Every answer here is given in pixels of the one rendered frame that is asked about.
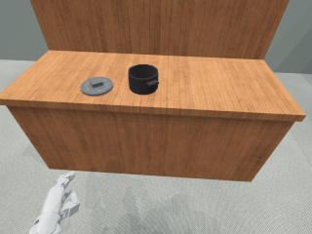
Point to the left robot hand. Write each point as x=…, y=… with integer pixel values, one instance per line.
x=54, y=202

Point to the pot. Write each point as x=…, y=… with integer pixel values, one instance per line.
x=143, y=79

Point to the table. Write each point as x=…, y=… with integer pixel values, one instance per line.
x=218, y=113

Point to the robot left forearm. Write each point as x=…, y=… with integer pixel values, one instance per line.
x=48, y=223

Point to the knob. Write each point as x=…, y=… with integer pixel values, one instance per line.
x=96, y=82

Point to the lid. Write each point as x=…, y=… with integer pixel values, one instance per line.
x=87, y=88

